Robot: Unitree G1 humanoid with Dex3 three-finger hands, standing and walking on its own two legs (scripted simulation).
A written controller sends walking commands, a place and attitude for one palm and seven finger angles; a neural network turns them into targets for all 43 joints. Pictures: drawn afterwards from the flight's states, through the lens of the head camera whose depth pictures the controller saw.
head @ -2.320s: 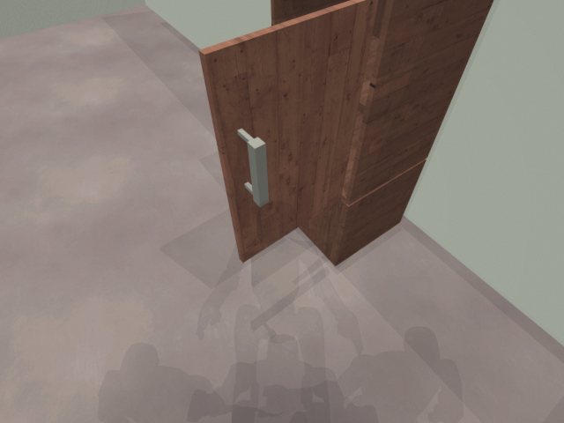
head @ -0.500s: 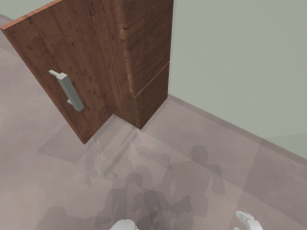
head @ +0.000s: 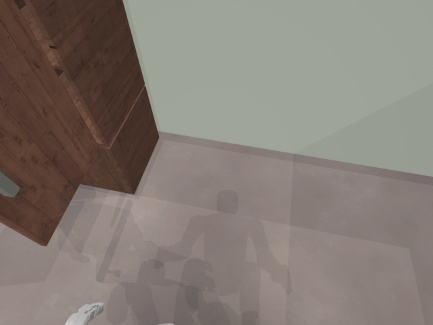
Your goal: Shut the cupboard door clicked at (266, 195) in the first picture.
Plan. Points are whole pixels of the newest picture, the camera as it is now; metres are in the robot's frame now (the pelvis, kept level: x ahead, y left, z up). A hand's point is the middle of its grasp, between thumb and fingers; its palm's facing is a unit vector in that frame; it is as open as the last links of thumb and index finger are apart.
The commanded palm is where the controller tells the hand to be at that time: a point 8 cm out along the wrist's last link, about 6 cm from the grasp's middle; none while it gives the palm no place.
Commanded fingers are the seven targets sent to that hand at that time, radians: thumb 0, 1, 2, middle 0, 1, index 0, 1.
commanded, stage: walk to a spot facing it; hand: left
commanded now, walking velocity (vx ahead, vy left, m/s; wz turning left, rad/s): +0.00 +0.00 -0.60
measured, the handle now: out of the picture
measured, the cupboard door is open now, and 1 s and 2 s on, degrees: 92 92 92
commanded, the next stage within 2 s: turn to face it in 1.46 s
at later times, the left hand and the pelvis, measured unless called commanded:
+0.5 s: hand (147, 272) +0.23 +0.17 -0.14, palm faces -0.30 -0.94 -0.16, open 7.4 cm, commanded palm none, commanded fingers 0.00 0.90 0.90 -0.20 -0.30 -0.20 -0.30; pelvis +0.07 +0.01 +0.02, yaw -18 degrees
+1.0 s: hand (226, 216) +0.37 +0.00 -0.14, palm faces -0.48 -0.84 -0.24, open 7.2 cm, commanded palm none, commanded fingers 0.00 0.90 0.90 -0.20 -0.30 -0.20 -0.30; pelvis +0.22 -0.14 +0.02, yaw -32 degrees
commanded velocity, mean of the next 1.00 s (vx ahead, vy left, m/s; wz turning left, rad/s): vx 0.32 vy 0.00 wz -0.44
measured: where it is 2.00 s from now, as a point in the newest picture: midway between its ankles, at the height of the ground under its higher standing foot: (299, 234)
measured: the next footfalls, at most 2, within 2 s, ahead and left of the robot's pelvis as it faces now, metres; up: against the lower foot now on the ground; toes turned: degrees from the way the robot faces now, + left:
left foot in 0.30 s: +0.09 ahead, +0.12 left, +0.00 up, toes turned -8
right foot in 0.72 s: +0.20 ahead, -0.18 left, +0.00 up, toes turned -33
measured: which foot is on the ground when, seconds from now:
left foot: up 0.00-0.28, down 0.30-0.72, up 0.74-1.00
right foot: down 0.00-0.30, up 0.32-0.70, down 0.72-1.00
